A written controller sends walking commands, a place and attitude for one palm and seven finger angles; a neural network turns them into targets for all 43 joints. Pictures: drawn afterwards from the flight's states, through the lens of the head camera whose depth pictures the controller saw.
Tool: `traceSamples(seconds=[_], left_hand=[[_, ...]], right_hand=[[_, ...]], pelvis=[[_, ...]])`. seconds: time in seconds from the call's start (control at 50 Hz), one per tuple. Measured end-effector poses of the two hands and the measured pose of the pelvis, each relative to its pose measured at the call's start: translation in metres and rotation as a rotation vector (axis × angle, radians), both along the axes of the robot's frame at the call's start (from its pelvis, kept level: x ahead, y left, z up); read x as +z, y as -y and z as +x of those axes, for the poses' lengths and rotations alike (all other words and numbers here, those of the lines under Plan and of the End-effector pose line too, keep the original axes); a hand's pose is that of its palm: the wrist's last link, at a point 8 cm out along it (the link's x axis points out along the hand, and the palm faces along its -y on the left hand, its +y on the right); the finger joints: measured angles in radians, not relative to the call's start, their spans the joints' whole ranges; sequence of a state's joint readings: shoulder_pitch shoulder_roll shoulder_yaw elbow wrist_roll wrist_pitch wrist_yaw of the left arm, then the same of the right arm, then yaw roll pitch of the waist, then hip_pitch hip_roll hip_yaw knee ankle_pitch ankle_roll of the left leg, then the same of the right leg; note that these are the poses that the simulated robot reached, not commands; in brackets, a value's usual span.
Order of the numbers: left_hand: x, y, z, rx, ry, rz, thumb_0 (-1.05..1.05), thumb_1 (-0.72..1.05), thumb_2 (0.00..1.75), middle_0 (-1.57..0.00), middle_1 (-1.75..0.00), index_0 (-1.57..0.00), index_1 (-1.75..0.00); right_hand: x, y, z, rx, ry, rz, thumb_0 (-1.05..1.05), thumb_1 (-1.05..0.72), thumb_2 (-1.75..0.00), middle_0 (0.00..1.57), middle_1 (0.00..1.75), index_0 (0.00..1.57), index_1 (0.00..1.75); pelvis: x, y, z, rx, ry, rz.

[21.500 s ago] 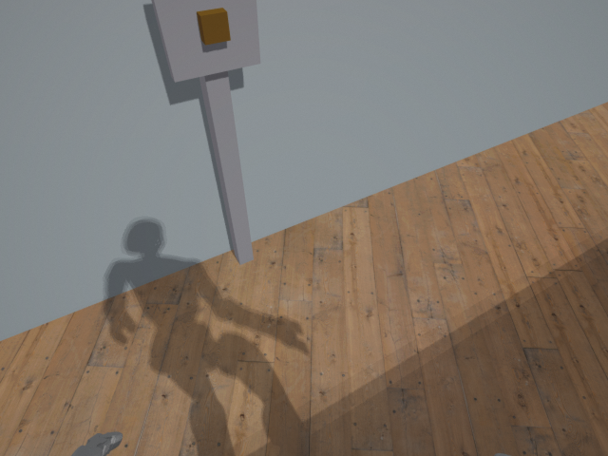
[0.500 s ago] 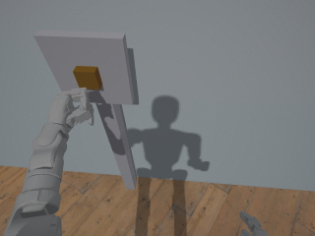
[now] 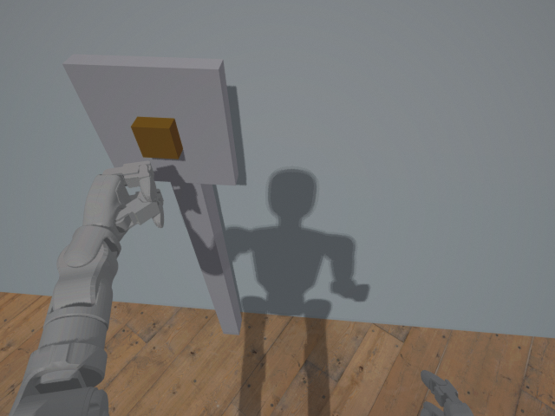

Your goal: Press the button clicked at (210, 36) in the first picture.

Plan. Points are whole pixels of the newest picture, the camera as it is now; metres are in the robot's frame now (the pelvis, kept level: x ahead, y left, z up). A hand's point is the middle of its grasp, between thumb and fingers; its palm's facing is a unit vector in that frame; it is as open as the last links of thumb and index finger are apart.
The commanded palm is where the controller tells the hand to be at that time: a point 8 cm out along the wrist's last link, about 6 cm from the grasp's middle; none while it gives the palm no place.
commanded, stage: aim a knuckle at the button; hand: left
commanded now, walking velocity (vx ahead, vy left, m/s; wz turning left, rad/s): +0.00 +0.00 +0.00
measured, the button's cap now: (159, 137) +0.48 +0.21 +0.16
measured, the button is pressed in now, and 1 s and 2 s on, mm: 0 0 12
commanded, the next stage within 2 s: press the button with the knuckle in 0.30 s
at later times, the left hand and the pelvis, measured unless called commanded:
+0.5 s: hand (161, 193) +0.39 +0.19 +0.13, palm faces -0.02 -1.00 -0.03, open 3.1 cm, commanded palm +0.37 +0.24 +0.13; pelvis +0.00 +0.00 +0.00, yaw +0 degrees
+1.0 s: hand (168, 180) +0.42 +0.19 +0.12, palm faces -0.03 -1.00 -0.02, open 3.1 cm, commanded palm +0.41 +0.23 +0.13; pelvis +0.00 +0.00 +0.00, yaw +0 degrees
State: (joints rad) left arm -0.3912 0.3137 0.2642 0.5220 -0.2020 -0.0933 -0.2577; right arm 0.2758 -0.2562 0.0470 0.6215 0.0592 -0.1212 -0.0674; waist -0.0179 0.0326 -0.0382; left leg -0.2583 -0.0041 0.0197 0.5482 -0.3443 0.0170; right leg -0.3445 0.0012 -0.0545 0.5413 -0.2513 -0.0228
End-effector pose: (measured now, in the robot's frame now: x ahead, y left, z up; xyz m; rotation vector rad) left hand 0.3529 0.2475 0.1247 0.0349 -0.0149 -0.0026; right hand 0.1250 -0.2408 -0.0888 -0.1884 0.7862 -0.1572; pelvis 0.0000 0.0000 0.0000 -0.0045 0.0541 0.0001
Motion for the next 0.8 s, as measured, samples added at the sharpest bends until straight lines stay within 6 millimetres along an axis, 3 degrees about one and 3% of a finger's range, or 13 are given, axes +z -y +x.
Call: traceSamples(seconds=[0.1, 0.2, 0.3, 0.46, 0.8], left_hand=[[0.009, 0.004, 0.004, -0.027, 0.023, -0.01, 0.02, 0.9, 0.9, -1.3, -1.5, -1.3, -1.5], [0.001, 0.009, 0.011, -0.037, -0.027, -0.018, 0.02, 0.9, 0.9, -1.3, -1.5, -1.3, -1.5], [-0.007, 0.012, 0.013, -0.029, -0.032, -0.019, 0.02, 0.9, 0.9, -1.3, -1.5, -1.3, -1.5], [0.004, 0.007, 0.016, -0.018, 0.016, 0.0, 0.02, 0.9, 0.9, -1.3, -1.5, -1.3, -1.5], [0.0, 0.008, 0.048, -0.024, -0.019, -0.015, 0.02, 0.9, 0.9, -1.3, -1.5, -1.29, -1.5]], right_hand=[[0.002, -0.003, 0.007, 0.019, 0.016, -0.004, 0.02, -0.91, -0.9, 0.2, 0.3, 0.2, 0.3], [0.001, -0.003, 0.007, 0.015, 0.017, 0.0, 0.02, -0.91, -0.9, 0.2, 0.3, 0.2, 0.3], [-0.001, -0.001, -0.001, 0.005, -0.004, -0.001, 0.02, -0.91, -0.9, 0.2, 0.3, 0.2, 0.3], [-0.006, 0.001, -0.013, -0.017, -0.048, -0.002, 0.02, -0.91, -0.9, 0.2, 0.3, 0.2, 0.3], [-0.01, 0.009, -0.027, -0.042, -0.11, -0.024, 0.01, -0.91, -0.9, 0.2, 0.3, 0.2, 0.3]], pelvis=[[0.0, 0.0, -0.002, 0.01, 0.001, -0.001], [-0.001, -0.001, -0.003, 0.009, -0.008, 0.001], [-0.002, -0.001, -0.003, 0.001, -0.013, 0.003], [-0.001, -0.001, 0.001, -0.001, -0.011, 0.0], [-0.003, -0.001, 0.003, -0.001, -0.045, -0.003]])
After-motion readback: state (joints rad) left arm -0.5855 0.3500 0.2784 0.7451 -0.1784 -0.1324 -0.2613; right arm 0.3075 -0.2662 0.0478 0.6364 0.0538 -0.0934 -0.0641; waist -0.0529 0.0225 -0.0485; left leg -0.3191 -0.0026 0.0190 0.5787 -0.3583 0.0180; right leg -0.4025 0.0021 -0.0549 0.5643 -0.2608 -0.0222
